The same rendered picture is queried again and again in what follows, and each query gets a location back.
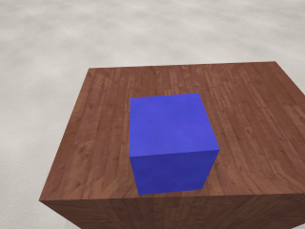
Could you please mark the carton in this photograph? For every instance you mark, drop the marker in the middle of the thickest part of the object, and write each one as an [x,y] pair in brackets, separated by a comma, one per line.
[172,143]

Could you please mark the pedestal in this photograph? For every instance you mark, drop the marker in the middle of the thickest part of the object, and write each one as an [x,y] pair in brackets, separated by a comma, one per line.
[257,181]

